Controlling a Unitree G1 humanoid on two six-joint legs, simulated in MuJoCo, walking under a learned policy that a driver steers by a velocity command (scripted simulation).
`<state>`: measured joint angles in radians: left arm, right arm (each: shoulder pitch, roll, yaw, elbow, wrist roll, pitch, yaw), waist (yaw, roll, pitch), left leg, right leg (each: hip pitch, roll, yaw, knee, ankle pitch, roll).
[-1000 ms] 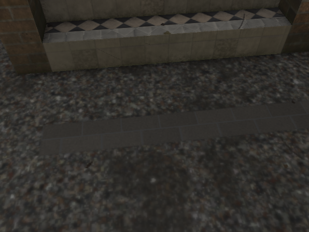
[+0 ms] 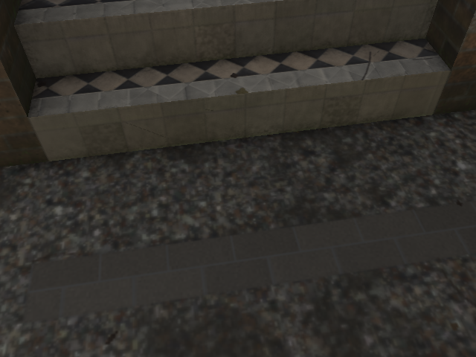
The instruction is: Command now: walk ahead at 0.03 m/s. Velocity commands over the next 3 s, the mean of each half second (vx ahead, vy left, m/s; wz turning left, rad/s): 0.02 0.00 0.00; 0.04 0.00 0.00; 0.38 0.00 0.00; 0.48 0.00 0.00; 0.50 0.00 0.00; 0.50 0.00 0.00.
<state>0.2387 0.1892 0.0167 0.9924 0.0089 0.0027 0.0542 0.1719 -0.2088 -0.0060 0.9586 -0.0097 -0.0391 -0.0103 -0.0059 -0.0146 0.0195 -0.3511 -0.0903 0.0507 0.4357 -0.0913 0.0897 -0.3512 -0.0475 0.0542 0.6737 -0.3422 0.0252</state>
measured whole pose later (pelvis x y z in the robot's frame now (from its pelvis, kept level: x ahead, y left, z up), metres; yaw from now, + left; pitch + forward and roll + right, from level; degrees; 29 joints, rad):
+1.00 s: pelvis +0.08 -0.03 +0.00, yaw +2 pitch -1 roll +0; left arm 0.38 0.16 0.04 1.09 -0.02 -0.04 0.05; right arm 0.23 -0.18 -0.04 1.11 0.02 -0.03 -0.03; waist 0.01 -0.01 0.00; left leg -0.29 -0.03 0.01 0.62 -0.40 0.07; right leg -0.15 0.01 -0.01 0.54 -0.40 -0.05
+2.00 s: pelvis +0.55 -0.03 +0.02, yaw +2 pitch +1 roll -2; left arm 0.36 0.22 0.04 1.01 0.00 -0.10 -0.01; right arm 0.11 -0.25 -0.06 0.90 0.01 -0.08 -0.01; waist 0.06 0.04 -0.01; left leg -0.71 0.15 -0.05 0.81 0.01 0.02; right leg -0.07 0.08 -0.07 0.22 -0.17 -0.07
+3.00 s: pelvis +1.03 +0.00 +0.02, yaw +1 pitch +0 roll +0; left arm 0.29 0.20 0.01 1.03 0.01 -0.11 0.00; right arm 0.13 -0.22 -0.02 1.00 -0.03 -0.06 -0.01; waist 0.01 0.04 0.03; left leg -0.46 0.05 0.01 0.80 -0.23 0.01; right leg -0.17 0.07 -0.10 0.30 -0.14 -0.10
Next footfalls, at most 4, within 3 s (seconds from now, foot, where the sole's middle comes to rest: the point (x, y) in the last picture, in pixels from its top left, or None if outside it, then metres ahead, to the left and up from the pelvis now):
0.02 right None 0.06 -0.14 -0.77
1.66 right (291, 337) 0.56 -0.11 -0.77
2.20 left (210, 255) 0.83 0.13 -0.77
2.70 right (266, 191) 1.09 -0.07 -0.77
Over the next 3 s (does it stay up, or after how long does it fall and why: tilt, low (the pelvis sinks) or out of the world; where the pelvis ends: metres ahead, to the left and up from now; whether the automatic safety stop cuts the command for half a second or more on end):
stays up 1.03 0.00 0.02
